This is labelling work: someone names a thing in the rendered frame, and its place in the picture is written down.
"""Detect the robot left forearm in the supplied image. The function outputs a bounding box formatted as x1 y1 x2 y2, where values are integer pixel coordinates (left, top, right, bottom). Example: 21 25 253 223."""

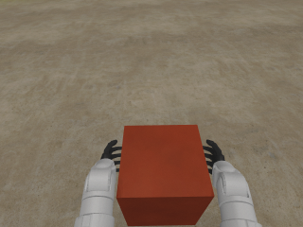
74 158 116 227

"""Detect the robot right hand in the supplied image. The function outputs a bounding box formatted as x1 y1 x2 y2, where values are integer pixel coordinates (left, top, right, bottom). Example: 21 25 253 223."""
203 139 225 175

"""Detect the robot left hand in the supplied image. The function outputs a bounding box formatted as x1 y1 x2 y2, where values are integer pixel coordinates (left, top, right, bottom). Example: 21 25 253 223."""
100 140 122 172

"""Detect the robot right forearm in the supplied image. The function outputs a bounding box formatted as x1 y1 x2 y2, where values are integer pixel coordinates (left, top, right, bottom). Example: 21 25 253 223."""
212 161 262 227

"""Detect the carton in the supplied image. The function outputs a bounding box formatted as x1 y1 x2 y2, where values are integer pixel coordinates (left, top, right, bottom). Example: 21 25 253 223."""
116 125 215 226

